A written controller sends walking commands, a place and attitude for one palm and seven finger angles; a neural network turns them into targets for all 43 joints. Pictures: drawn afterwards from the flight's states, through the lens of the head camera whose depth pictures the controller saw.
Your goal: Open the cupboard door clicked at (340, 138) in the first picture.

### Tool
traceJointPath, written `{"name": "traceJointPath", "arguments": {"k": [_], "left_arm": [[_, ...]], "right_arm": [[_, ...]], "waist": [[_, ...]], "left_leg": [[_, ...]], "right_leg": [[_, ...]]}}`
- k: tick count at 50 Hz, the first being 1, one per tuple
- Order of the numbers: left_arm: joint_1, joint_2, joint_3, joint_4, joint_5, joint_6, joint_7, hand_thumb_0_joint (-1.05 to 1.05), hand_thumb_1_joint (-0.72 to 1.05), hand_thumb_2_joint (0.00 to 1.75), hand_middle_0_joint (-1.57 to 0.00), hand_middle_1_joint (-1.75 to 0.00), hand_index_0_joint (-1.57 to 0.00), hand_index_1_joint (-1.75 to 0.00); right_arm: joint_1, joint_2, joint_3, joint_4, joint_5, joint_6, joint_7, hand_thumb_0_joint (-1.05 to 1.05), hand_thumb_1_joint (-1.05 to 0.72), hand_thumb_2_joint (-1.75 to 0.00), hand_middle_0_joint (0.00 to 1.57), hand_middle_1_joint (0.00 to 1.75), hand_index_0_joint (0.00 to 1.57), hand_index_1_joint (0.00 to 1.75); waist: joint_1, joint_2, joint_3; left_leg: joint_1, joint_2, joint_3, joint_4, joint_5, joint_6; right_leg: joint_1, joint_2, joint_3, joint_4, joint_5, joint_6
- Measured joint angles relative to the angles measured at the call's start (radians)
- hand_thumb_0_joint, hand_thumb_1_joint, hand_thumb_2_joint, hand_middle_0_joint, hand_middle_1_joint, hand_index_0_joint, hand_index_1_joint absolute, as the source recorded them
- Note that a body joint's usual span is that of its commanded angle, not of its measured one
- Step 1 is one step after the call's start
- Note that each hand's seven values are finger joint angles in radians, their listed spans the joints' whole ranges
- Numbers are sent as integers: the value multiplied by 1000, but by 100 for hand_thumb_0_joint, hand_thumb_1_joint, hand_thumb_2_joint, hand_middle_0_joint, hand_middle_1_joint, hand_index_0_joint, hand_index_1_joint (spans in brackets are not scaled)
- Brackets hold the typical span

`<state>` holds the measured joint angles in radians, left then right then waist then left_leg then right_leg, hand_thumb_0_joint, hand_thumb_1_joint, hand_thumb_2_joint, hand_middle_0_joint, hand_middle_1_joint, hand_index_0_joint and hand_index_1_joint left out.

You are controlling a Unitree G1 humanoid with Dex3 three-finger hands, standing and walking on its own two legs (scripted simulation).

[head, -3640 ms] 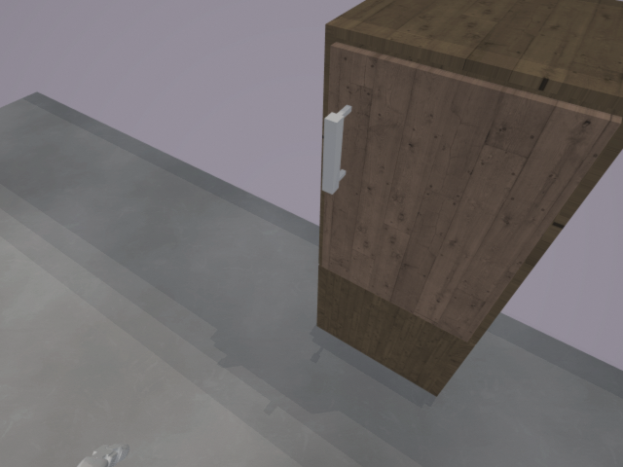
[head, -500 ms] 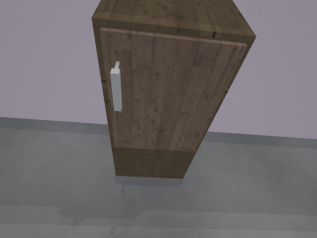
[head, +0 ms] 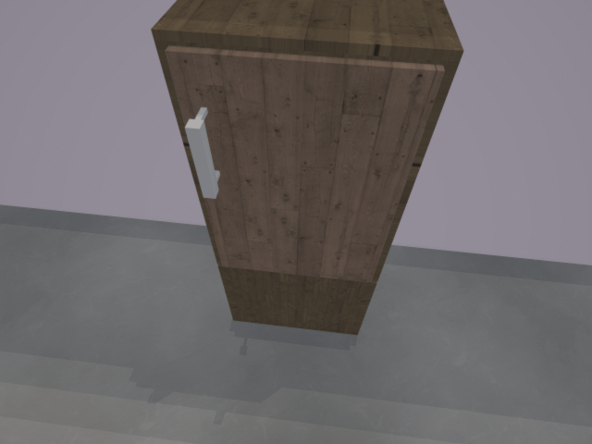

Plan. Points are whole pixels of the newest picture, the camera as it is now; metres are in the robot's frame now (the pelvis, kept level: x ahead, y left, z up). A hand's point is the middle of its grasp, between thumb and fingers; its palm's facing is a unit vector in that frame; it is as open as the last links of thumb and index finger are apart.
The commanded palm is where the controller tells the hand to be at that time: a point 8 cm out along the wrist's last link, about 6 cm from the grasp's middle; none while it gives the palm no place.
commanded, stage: come to a stop and stand still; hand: left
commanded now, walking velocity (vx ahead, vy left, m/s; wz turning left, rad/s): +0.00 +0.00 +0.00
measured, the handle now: (206, 154) +0.56 +0.21 +0.06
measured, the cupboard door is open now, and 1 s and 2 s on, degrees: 0 0 0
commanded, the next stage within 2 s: look again from close up in 0.22 s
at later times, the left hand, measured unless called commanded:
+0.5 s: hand out of the picture -0.01 +0.18 -0.17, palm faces -0.01 -0.98 -0.22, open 7.4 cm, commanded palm none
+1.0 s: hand out of the picture +0.07 +0.25 -0.12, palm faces +0.18 -0.96 -0.22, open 7.3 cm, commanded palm +0.09 +0.28 -0.06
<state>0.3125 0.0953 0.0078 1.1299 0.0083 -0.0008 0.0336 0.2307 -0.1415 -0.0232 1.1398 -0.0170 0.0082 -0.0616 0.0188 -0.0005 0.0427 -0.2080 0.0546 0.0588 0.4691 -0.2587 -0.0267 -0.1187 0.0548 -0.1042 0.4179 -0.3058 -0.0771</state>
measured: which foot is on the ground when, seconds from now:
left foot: down 0.00-1.00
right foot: down 0.00-1.00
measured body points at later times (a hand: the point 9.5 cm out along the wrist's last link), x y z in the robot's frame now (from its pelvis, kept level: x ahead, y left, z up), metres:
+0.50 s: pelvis -0.01 +0.01 +0.00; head +0.01 +0.00 +0.44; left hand -0.01 +0.23 -0.16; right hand +0.00 -0.21 -0.17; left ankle -0.02 +0.13 -0.74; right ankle -0.05 -0.06 -0.74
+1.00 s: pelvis -0.02 +0.06 +0.00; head -0.01 +0.06 +0.45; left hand +0.06 +0.30 -0.10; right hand -0.01 -0.18 -0.14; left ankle -0.02 +0.13 -0.74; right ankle -0.05 -0.06 -0.74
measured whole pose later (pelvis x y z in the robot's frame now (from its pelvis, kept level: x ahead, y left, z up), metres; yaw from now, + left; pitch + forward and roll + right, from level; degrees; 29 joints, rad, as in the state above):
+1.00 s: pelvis -0.02 +0.06 +0.00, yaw -1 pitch +1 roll +1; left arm 0.49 0.19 0.03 0.43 -0.09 0.04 0.10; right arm 0.37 -0.18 0.03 0.97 0.02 -0.17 -0.06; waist 0.01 -0.02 0.01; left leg -0.24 -0.06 0.08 0.48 -0.26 0.07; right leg -0.24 -0.04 -0.05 0.54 -0.32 -0.01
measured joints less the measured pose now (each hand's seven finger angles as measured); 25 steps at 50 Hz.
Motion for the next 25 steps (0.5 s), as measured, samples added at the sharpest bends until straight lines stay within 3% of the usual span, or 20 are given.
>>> {"name": "traceJointPath", "arguments": {"k": [8, 16, 21, 25], "left_arm": [[4, -20, -10, 30, 2, 1, -3, 1, 91, 90, -20, -30, -20, -30], [-6, 2, -6, 22, 4, -4, 3, 1, 91, 90, -20, -30, -20, -30], [9, 6, -11, -26, 16, -47, 24, 1, 91, 90, -20, -30, -20, -30], [9, 24, -13, -49, 16, -39, 18, 1, 90, 90, -20, -30, -20, -30]], "right_arm": [[-32, -7, 8, 7, 5, -5, -9, 1, -93, -89, 20, 30, 20, 29], [-6, -10, 14, 17, 2, -1, -5, 0, -94, -89, 20, 30, 20, 29], [9, -31, 7, -56, 5, -2, 22, 0, -93, -89, 20, 30, 20, 29], [40, -36, 7, -89, 3, -16, 28, 0, -93, -89, 20, 30, 20, 29]], "waist": [[-2, -6, 0], [-8, 11, -12], [-16, 46, 4], [-36, 67, 0]], "left_leg": [[48, 4, 11, -59, 26, -9], [70, 2, 10, -85, 39, -10], [-49, 2, -26, 151, -52, 34], [-34, -5, -31, 102, -48, 37]], "right_leg": [[43, 7, 11, -56, 27, -3], [64, 8, 10, -80, 38, -4], [5, 23, 25, -46, 46, -1], [-34, 22, 17, 28, 13, 4]]}}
